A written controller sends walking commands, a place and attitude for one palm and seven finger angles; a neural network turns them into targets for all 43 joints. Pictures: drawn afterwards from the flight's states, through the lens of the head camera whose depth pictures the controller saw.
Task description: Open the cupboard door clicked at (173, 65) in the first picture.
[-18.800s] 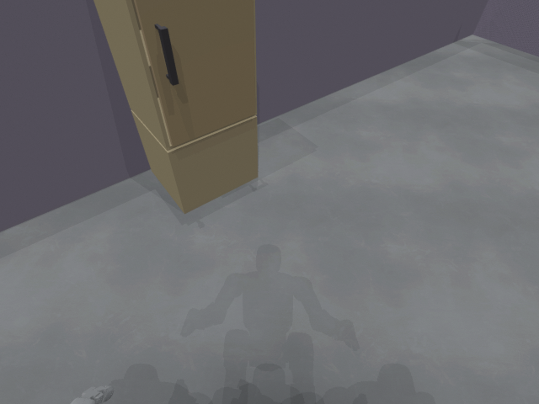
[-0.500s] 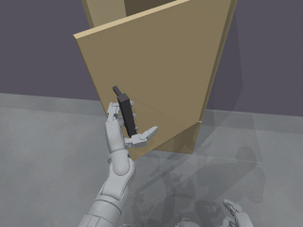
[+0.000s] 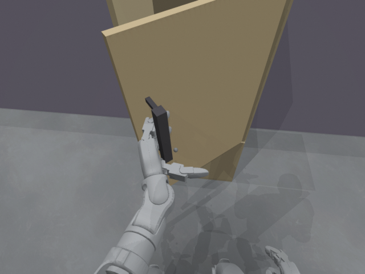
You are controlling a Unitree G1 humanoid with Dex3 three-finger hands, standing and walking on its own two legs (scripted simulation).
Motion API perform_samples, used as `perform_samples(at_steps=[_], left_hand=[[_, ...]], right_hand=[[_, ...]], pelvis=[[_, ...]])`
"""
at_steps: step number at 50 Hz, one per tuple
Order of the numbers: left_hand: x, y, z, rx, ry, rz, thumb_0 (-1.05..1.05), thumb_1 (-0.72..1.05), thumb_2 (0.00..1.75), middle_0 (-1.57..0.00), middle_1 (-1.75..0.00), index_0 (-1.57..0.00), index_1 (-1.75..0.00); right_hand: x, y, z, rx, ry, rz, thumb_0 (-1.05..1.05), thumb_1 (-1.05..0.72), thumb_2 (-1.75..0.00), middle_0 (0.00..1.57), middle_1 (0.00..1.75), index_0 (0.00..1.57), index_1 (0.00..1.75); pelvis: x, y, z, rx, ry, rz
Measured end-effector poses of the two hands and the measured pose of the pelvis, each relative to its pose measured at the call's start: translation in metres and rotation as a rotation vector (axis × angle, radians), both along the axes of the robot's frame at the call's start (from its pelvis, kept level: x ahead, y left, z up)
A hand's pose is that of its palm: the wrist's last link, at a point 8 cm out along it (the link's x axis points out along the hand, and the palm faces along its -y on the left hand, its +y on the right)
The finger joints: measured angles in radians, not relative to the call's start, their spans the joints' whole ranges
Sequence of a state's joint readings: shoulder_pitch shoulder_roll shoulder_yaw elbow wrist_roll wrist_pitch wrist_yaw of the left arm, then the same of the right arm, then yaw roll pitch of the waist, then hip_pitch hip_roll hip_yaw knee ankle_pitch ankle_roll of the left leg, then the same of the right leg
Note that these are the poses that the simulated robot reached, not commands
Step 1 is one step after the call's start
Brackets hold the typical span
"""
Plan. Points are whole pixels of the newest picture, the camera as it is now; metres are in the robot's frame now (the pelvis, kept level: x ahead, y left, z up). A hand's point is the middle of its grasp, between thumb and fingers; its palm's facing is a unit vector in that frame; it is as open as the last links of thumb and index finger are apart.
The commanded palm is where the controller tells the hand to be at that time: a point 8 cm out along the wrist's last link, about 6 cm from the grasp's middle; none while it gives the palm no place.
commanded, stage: slide the hand sideways off the handle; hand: left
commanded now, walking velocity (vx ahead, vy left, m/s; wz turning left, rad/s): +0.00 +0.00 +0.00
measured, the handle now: (159, 132) +0.41 +0.07 +0.07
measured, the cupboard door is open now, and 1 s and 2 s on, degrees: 41 43 43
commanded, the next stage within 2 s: draw the hand back to the body in 1.20 s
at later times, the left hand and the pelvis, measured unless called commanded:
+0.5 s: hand (170, 172) +0.31 +0.04 +0.06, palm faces -0.20 -0.98 -0.03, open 16.2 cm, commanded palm +0.30 +0.10 +0.06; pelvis +0.01 +0.01 +0.00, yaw -1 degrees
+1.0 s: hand (143, 186) +0.29 +0.09 +0.06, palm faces -0.18 -0.98 -0.06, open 16.0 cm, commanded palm +0.26 +0.17 +0.06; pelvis +0.02 -0.01 +0.00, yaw +0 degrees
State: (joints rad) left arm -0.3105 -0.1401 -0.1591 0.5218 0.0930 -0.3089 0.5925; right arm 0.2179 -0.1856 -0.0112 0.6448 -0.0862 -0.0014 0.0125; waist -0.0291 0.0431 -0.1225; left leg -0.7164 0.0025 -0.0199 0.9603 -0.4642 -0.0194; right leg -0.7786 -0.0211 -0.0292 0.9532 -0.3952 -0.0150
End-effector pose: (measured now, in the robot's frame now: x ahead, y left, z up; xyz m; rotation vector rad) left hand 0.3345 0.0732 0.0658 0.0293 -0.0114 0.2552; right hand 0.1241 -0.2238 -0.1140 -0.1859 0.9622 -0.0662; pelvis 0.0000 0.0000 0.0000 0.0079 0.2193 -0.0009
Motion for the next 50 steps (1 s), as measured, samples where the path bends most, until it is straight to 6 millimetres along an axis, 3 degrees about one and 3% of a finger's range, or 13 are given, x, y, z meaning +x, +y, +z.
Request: perform_samples(at_steps=[3, 8, 12, 17, 23, 36, 50], left_hand=[[-0.002, 0.004, -0.001, 0.030, -0.012, -0.065, -0.01, -0.50, 0.30, -0.45, -0.63, -0.37, -0.69], [-0.007, 0.018, -0.001, 0.153, -0.030, -0.397, -0.01, -0.50, 0.30, -0.34, -0.48, -0.22, -0.51], [-0.010, 0.020, 0.002, 0.062, 0.024, -0.520, -0.01, -0.50, 0.30, -0.25, -0.39, -0.16, -0.41], [-0.014, 0.016, 0.002, -0.046, 0.041, -0.475, -0.01, -0.51, 0.30, -0.17, -0.34, -0.19, -0.36], [-0.026, 0.017, 0.000, -0.020, -0.020, -0.452, -0.01, -0.50, 0.30, -0.17, -0.34, -0.18, -0.32], [-0.041, 0.044, -0.002, 0.026, 0.034, -0.457, -0.01, -0.50, 0.30, -0.19, -0.32, -0.18, -0.31], [-0.059, 0.073, -0.004, 0.028, 0.045, -0.435, -0.01, -0.50, 0.30, -0.22, -0.33, -0.21, -0.32]], right_hand=[[0.002, 0.001, 0.002, -0.001, -0.006, 0.001, 0.01, -0.90, -0.90, 0.20, 0.30, 0.20, 0.30], [0.004, -0.001, 0.008, -0.008, -0.040, -0.014, 0.01, -0.90, -0.90, 0.20, 0.30, 0.20, 0.30], [0.007, -0.001, 0.015, -0.006, -0.078, -0.035, 0.01, -0.90, -0.90, 0.20, 0.30, 0.20, 0.30], [0.016, 0.002, 0.028, 0.004, -0.125, -0.026, 0.01, -0.90, -0.90, 0.20, 0.30, 0.20, 0.30], [0.028, 0.005, 0.031, 0.022, -0.155, -0.001, 0.01, -0.90, -0.90, 0.20, 0.30, 0.20, 0.30], [0.052, 0.003, 0.027, 0.029, -0.172, 0.004, 0.01, -0.90, -0.90, 0.20, 0.30, 0.20, 0.30], [0.065, -0.016, 0.034, -0.006, -0.220, 0.003, 0.01, -0.90, -0.90, 0.20, 0.30, 0.20, 0.30]], pelvis=[[0.000, 0.001, 0.000, 0.001, -0.003, 0.001], [0.001, 0.003, 0.000, 0.000, -0.023, 0.010], [0.002, 0.008, 0.005, -0.005, -0.051, 0.010], [0.005, 0.010, 0.010, 0.003, -0.055, 0.000], [0.009, 0.007, 0.005, 0.009, -0.038, -0.012], [0.017, -0.002, 0.004, 0.007, -0.039, -0.002], [0.021, -0.013, 0.003, 0.010, -0.038, 0.005]])
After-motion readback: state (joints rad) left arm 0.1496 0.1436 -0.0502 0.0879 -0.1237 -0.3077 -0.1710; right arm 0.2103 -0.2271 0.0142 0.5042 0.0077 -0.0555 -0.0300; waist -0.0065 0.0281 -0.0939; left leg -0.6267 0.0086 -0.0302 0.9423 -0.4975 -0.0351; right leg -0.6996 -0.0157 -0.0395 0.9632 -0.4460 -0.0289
